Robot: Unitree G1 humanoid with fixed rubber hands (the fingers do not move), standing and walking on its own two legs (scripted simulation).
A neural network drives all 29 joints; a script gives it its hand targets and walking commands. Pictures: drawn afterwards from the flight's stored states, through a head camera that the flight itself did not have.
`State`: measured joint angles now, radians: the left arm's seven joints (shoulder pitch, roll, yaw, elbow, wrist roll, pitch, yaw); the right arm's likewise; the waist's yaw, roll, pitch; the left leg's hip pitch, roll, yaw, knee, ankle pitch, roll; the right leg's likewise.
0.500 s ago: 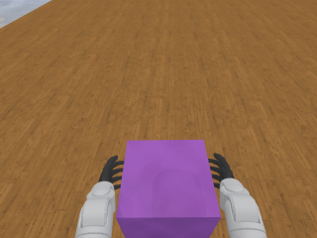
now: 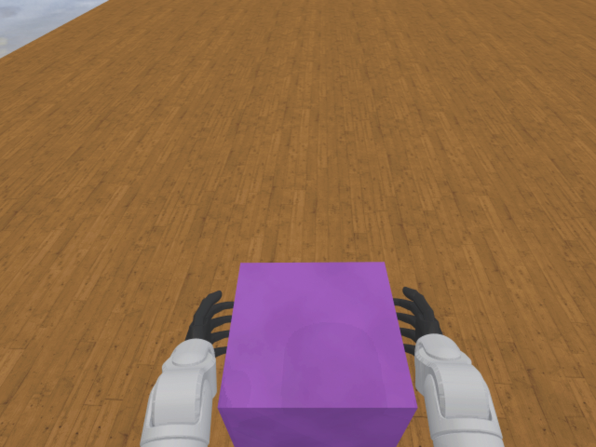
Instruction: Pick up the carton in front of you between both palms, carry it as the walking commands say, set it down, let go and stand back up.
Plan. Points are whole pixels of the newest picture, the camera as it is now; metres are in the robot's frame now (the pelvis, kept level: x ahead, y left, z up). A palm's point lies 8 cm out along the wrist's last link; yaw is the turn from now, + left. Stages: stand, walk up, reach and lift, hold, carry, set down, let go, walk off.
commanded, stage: carry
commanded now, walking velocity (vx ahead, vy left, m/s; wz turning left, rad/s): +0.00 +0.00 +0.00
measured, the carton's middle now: (312, 368) +0.28 +0.00 -0.05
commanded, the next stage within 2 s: hold in 1.46 s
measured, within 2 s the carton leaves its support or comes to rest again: neither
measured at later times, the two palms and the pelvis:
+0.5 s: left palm (187, 353) +0.26 +0.17 +0.03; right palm (417, 347) +0.27 -0.13 +0.03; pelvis -0.01 +0.01 +0.00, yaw +0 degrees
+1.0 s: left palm (184, 364) +0.25 +0.17 +0.03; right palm (419, 361) +0.25 -0.13 +0.03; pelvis -0.02 +0.02 +0.00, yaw +0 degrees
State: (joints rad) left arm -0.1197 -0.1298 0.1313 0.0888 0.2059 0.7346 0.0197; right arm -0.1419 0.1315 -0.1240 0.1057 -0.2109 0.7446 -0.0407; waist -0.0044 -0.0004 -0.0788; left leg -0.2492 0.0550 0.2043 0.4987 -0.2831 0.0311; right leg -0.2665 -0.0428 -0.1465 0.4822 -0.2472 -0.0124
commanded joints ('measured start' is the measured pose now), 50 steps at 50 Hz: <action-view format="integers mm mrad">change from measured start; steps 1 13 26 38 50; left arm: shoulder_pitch -439 -427 -448 -497 -482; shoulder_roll -854 -860 -870 -907 -883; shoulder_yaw -551 -575 -561 -603 -582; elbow -66 -75 -53 -102 -74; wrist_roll -210 -241 -213 -265 -245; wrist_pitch -28 -38 -22 -36 -33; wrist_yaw -206 -211 -213 -219 -215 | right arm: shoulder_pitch -429 -424 -461 -447 -456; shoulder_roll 875 872 852 922 892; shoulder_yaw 542 562 540 591 548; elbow -43 -90 -122 -83 -65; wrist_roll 232 242 221 266 249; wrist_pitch -41 -57 -55 -45 -44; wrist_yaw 234 235 235 242 242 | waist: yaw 3 6 10 8 7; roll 17 8 -5 -8 32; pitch -224 -266 -246 -259 -225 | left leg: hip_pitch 105 104 74 68 52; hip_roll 121 129 127 132 119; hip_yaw -127 -128 -140 -143 -123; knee -72 -79 -90 -90 -90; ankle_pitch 243 276 247 206 239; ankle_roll -10 -4 11 0 14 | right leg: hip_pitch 33 81 83 90 60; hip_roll -126 -124 -113 -111 -121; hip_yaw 128 102 109 109 121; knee -43 -37 -43 -56 -50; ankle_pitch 252 220 182 150 204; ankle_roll -37 -12 -13 0 -6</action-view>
